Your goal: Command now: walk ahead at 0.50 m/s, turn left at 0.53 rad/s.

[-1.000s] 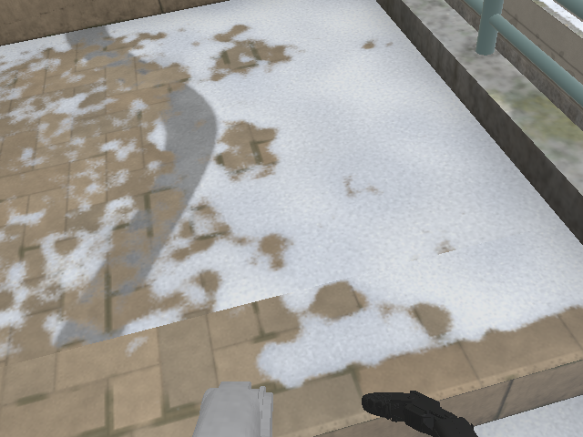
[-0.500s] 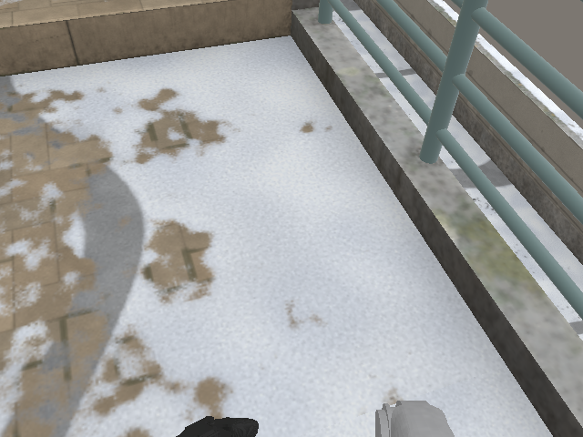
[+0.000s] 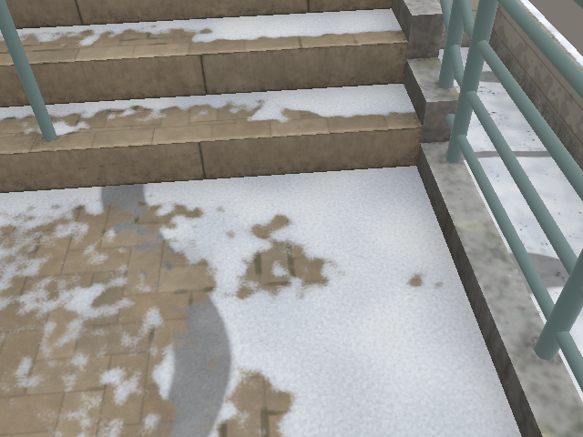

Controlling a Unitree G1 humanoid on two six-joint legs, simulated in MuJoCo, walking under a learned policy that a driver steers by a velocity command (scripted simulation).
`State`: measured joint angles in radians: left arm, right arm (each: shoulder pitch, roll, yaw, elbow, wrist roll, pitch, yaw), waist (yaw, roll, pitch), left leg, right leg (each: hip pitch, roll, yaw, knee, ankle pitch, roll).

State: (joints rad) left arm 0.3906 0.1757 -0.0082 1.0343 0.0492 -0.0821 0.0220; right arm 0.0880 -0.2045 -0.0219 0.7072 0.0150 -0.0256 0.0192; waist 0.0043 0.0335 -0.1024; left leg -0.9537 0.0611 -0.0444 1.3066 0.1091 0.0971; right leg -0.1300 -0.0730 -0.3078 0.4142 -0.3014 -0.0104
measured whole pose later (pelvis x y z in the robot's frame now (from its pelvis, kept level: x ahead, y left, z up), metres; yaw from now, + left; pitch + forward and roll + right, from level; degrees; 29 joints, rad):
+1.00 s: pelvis +0.34 +0.04 -0.01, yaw +23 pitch +2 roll +0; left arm 0.19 0.15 0.04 0.71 0.02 -0.02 0.02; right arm 0.23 -0.18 -0.04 0.69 -0.02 0.01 0.00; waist -0.01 0.01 -0.03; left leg -0.29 -0.01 -0.07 0.61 -0.34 -0.02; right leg -0.38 -0.01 -0.01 0.58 -0.24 0.01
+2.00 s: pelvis +0.34 +0.05 -0.01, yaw +22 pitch -1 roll +0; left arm 0.27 0.15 0.06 0.92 0.01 -0.02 0.06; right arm 0.29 -0.15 -0.05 0.92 0.00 0.00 -0.04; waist 0.00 0.00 0.02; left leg -0.21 -0.02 -0.04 0.57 -0.35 0.00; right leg -0.32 -0.03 0.01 0.58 -0.25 0.02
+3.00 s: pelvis +0.36 +0.05 -0.01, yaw +22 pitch +0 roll +0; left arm 0.35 0.14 0.04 1.10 -0.02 -0.02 0.06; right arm 0.38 -0.14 -0.05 1.09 0.02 -0.02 -0.05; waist -0.01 0.00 -0.01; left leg -0.19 -0.01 -0.04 0.57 -0.43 0.02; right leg -0.31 -0.01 0.01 0.62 -0.39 -0.02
